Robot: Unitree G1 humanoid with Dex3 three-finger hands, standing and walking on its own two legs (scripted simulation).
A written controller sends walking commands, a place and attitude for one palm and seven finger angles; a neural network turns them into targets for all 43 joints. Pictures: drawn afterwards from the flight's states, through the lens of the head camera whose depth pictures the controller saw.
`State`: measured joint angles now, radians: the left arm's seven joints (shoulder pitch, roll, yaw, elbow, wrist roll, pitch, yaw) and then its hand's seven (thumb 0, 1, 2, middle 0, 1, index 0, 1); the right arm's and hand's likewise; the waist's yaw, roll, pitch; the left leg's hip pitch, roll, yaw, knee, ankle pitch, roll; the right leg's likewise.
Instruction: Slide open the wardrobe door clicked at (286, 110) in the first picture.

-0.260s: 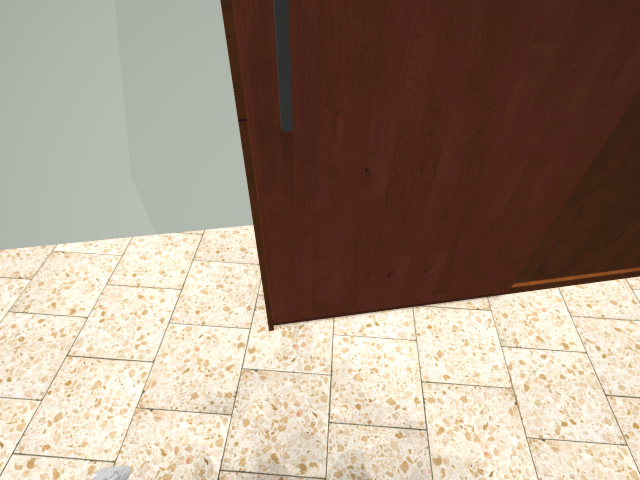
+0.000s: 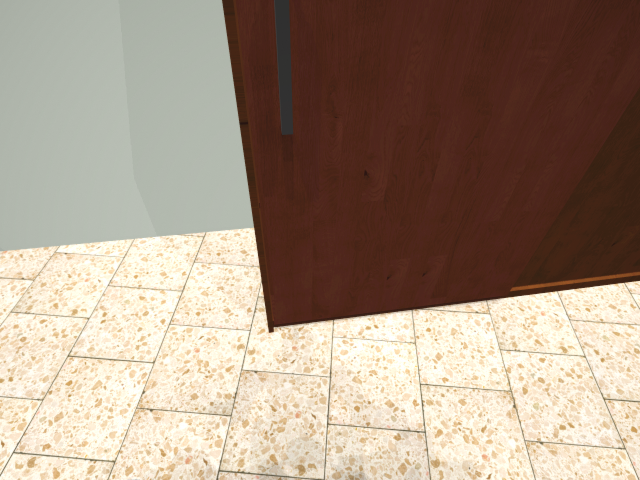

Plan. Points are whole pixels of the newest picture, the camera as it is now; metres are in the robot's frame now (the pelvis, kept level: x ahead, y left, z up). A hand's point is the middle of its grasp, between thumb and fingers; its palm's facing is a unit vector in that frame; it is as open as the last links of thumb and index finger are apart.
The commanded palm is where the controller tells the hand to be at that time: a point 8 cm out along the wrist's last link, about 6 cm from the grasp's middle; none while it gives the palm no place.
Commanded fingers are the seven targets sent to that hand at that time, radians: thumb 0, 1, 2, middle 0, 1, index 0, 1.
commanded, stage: stand and wait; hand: left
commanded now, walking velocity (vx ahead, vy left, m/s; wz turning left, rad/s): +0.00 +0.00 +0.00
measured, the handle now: (282, 39) +0.74 +0.12 +0.23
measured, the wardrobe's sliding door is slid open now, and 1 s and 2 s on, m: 0.00 0.00 0.00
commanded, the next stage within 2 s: look at it before walking up in 0.56 s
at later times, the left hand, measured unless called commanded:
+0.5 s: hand out of the picture +0.07 +0.24 -0.15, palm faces -0.04 -0.94 -0.33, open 7.4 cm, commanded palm none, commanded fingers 0.00 0.90 0.90 -0.20 -0.30 -0.20 -0.30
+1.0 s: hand out of the picture +0.08 +0.24 -0.15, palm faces -0.04 -0.94 -0.33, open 7.4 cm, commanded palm none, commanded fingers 0.00 0.90 0.90 -0.20 -0.30 -0.20 -0.30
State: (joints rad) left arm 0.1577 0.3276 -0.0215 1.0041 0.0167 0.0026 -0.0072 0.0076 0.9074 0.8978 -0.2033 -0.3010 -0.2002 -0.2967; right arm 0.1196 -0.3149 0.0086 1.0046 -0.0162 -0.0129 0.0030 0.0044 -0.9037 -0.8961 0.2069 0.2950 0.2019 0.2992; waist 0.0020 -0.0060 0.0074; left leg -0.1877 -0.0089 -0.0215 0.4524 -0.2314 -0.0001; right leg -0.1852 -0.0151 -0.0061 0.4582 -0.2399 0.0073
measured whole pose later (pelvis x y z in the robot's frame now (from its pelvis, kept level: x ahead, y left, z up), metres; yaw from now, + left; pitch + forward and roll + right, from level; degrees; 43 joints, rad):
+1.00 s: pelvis +0.00 -0.01 +0.01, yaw +0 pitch -2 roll +0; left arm 0.14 0.34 -0.01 1.08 0.02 0.00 -0.01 0.01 0.91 0.90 -0.20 -0.30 -0.20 -0.30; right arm 0.12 -0.33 0.00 1.10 -0.01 -0.01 0.00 0.00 -0.90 -0.90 0.21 0.29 0.20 0.30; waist 0.00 -0.01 0.02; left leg -0.14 0.00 -0.03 0.36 -0.19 -0.01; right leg -0.14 0.00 -0.01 0.37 -0.19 0.00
